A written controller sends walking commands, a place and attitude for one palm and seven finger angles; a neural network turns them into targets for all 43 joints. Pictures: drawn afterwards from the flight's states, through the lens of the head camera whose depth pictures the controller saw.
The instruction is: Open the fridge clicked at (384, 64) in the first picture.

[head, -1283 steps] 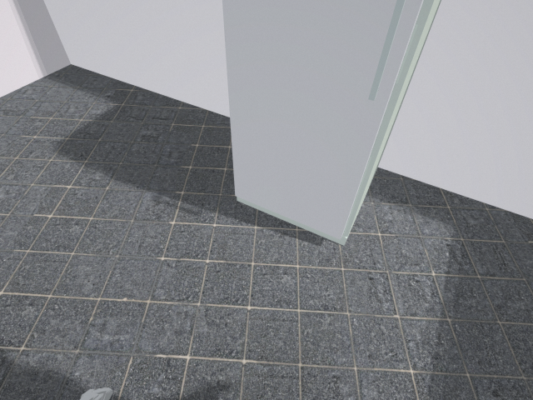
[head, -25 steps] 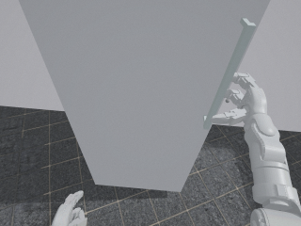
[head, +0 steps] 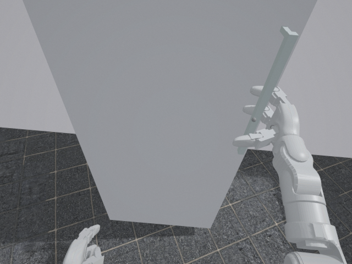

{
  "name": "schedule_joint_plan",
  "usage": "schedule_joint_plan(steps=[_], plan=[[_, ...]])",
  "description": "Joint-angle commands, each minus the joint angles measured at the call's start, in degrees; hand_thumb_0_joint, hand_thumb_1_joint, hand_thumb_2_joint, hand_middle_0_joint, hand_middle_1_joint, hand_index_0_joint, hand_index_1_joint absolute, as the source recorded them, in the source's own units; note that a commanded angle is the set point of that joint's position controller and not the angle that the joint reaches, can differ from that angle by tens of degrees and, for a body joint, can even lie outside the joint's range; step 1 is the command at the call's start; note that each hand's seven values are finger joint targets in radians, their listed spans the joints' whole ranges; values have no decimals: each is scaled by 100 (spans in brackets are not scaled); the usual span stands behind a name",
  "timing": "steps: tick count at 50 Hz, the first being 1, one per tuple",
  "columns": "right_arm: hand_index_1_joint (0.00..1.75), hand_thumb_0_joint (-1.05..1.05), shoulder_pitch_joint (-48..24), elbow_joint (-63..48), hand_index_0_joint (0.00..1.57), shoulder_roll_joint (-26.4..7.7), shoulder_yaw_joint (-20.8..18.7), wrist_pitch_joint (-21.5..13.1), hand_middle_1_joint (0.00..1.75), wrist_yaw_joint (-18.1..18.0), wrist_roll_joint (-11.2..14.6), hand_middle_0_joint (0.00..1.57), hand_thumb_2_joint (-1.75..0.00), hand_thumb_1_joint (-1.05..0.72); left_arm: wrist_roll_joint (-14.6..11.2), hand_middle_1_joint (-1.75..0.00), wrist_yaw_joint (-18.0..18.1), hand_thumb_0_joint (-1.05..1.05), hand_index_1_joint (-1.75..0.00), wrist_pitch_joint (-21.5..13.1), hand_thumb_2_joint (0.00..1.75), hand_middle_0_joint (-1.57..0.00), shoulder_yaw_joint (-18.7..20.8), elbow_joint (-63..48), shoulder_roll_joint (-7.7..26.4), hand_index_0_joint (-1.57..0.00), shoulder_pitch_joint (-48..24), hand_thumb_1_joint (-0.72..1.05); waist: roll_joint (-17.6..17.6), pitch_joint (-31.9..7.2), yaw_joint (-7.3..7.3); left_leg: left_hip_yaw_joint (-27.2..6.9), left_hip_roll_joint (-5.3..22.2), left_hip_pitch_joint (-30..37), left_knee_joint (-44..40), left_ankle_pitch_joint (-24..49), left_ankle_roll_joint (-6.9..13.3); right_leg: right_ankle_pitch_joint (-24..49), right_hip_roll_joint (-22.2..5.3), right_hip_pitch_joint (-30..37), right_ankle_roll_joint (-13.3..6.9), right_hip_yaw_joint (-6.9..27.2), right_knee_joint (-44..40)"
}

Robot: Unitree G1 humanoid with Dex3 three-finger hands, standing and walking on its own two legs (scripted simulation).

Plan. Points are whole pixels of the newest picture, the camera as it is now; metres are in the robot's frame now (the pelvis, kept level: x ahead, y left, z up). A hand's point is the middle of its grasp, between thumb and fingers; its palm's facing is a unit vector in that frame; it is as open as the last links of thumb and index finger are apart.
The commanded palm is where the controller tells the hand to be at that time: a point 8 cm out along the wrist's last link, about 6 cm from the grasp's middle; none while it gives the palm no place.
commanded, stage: slide the fingers in behind the handle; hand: right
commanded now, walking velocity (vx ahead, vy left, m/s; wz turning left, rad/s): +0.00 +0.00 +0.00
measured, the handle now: (258, 102) +0.44 -0.15 +0.18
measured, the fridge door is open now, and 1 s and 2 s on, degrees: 0 0 0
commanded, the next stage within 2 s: grip the handle and tug to test in 0.74 s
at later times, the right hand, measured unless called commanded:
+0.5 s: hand (252, 120) +0.38 -0.13 +0.18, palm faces +0.03 +1.00 +0.01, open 14.1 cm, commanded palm +0.36 -0.18 +0.18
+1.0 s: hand (250, 119) +0.39 -0.13 +0.18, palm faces +0.03 +1.00 +0.01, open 13.5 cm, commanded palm +0.36 -0.17 +0.18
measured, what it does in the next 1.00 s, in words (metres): stands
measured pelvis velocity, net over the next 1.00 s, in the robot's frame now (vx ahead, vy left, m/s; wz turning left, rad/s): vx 0.00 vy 0.00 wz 0.01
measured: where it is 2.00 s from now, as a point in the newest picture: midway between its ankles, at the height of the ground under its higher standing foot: outside the picture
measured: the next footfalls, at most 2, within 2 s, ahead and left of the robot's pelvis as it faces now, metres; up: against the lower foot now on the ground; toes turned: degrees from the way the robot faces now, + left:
none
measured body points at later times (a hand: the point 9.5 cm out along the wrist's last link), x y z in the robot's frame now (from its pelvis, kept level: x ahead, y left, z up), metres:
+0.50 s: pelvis +0.00 +0.00 +0.00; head -0.02 +0.02 +0.45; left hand +0.14 +0.25 -0.10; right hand +0.38 -0.18 +0.18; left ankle -0.02 +0.11 -0.74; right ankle -0.01 -0.11 -0.74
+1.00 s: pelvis +0.00 +0.00 +0.00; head -0.01 +0.02 +0.45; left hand +0.15 +0.24 -0.10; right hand +0.38 -0.18 +0.18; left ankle -0.02 +0.11 -0.74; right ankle -0.01 -0.11 -0.74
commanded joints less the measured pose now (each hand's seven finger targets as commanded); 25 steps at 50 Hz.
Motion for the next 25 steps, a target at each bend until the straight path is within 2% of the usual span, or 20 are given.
schedule_joint_plan(steps=[1,2,4,5,6,7,9,10,12,14,16,17,18,19,20,22,24,25], plan=[[120,0,-2709,-988,30,-826,-190,-253,120,-30,32,30,-30,50,-20,-30,46,0,-30,-239,90,-20,237,-837,674,-20,-609,90,391,-1171,113,-235,-81,27,-383,1588,43,1374,68,606,-179,416,-252],[120,0,-2726,-901,30,-899,-271,-248,120,-58,35,30,-30,50,-6,-30,51,0,-30,-217,90,-20,253,-807,699,-20,-589,90,511,-1189,98,-242,-79,77,-402,1583,41,1380,58,597,-194,412,-253],[120,0,-2840,-1031,30,-932,-308,-277,120,-83,26,30,-30,50,1,-30,47,0,-30,-223,90,-20,245,-861,658,-20,-627,90,349,-1384,77,-282,-56,178,-381,1720,39,1466,86,656,-201,376,-240],[120,0,-2797,-1067,30,-1007,-386,-320,120,-106,11,30,-30,50,9,-30,42,0,-30,-226,90,-20,243,-872,653,-20,-618,90,374,-1473,32,-261,-59,257,-340,1800,57,1562,86,677,-190,391,-238],[120,0,-2788,-1171,30,-840,-248,-374,120,-99,9,30,-30,50,13,-30,24,0,-30,-240,90,-20,244,-905,628,-20,-635,90,264,-1604,37,-268,-58,302,-300,1930,60,1681,92,752,-188,374,-221],[120,0,-2594,-1113,30,-822,-265,-411,120,-87,29,30,-30,50,15,-30,8,0,-30,-249,90,-20,263,-902,646,-20,-616,90,397,-1613,22,-273,-60,359,-305,2061,54,1776,68,744,-201,373,-189],[120,0,-2478,-1117,30,-890,-322,-465,120,-63,40,30,-30,50,7,-30,-2,0,-30,-241,90,-20,253,-908,645,-20,-621,90,361,-1577,1,-280,-52,420,-303,2159,43,1763,85,682,-191,324,-201],[120,0,-2566,-1143,30,-763,-220,-479,120,-47,51,30,-30,50,7,-30,-9,0,-30,-252,90,-20,254,-908,633,-20,-612,90,393,-1558,40,-271,-60,374,-302,2177,39,1754,91,708,-196,327,-193],[120,0,-2263,-969,30,-971,-419,-457,120,-35,64,30,-30,50,1,-30,-13,0,-30,-237,90,-20,272,-895,685,-20,-597,90,599,-1418,-15,-280,-63,418,-352,2074,26,1621,69,542,-201,328,-215],[120,0,-2380,-1105,30,-931,-345,-456,120,-14,46,30,-30,50,-15,-30,-8,0,-30,-220,90,-20,263,-940,666,-20,-649,90,525,-1392,7,-298,-55,412,-370,2006,24,1545,89,542,-210,309,-254],[120,0,-2578,-1285,30,-830,-195,-471,120,4,24,30,-30,50,-22,-30,-9,0,-30,-247,90,-20,260,-943,648,-20,-666,90,303,-1344,61,-285,-58,286,-366,1948,38,1541,93,631,-206,321,-235],[120,0,-2418,-1222,30,-882,-282,-462,120,-11,45,30,-30,50,-13,-30,-3,0,-30,-236,90,-20,273,-931,667,-20,-652,90,434,-1317,39,-285,-64,310,-388,1955,28,1555,71,606,-217,324,-218],[120,0,-2585,-1336,30,-968,-284,-472,120,-17,19,30,-30,50,-17,-30,-1,0,-30,-229,90,-20,264,-924,658,-20,-661,90,253,-1375,54,-308,-58,305,-392,1901,32,1522,87,647,-212,326,-240],[120,0,-2636,-1307,30,-796,-153,-460,120,-5,39,30,-30,50,-23,-30,4,0,-30,-238,90,-20,247,-931,627,-20,-691,90,215,-1278,90,-310,-62,216,-429,1803,25,1427,94,654,-215,322,-244],[120,0,-2643,-1191,30,-964,-335,-452,120,-28,66,30,-30,50,-12,-30,13,0,-30,-245,90,-20,260,-887,652,-20,-633,90,391,-1286,84,-304,-74,226,-440,1750,20,1376,88,625,-215,345,-250],[120,0,-2479,-1146,30,-1084,-431,-460,120,-18,72,30,-30,50,-11,-30,19,0,-30,-220,90,-20,258,-884,683,-20,-643,90,442,-1318,39,-319,-65,338,-444,1780,25,1405,83,576,-221,341,-263],[120,0,-2693,-1274,30,-879,-223,-480,120,17,67,30,-30,50,-14,-30,20,0,-30,-237,90,-20,251,-918,651,-20,-646,90,381,-1376,87,-290,-65,312,-407,1804,25,1445,90,632,-208,348,-281],[120,0,-2528,-1133,30,-896,-308,-462,120,5,76,30,-30,50,-16,-30,19,0,-30,-246,90,-20,261,-912,647,-20,-644,90,399,-1381,48,-292,-76,290,-407,1810,28,1454,85,641,-211,347,-261]])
